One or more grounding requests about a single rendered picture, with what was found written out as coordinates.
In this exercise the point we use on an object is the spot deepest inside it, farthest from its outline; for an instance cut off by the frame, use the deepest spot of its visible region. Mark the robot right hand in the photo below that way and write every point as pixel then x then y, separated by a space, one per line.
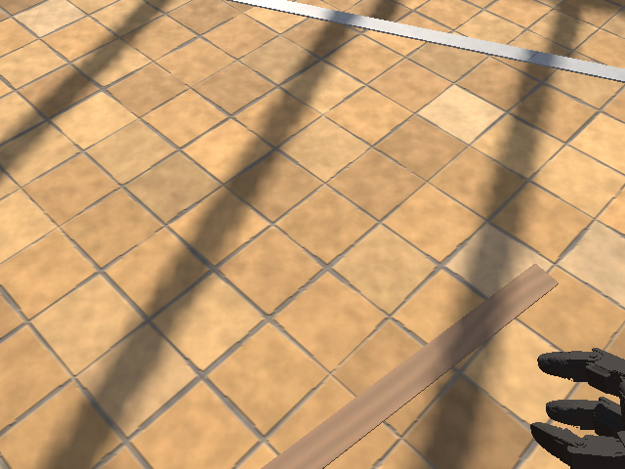
pixel 605 372

